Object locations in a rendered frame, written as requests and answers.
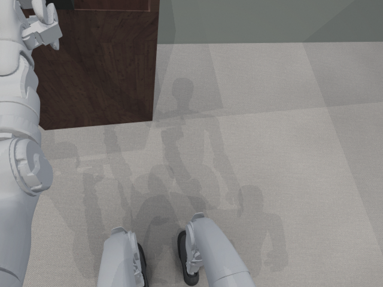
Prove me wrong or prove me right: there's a robot foot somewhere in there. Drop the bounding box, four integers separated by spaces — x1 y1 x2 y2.
177 231 199 286
137 243 149 287

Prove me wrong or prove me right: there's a robot left hand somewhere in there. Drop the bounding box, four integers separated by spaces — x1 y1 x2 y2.
0 0 62 55

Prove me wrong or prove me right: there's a robot right foot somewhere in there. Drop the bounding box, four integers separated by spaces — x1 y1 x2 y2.
177 231 199 286

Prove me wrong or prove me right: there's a robot left upper arm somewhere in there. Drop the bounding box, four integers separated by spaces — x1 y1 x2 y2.
0 138 53 287

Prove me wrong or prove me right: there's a left robot forearm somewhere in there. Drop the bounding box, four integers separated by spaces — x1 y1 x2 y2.
0 40 41 147

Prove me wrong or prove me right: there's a cabinet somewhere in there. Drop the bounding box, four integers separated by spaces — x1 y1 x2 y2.
22 0 160 130

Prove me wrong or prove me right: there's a robot left foot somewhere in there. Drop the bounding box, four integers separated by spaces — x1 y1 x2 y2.
137 243 149 287

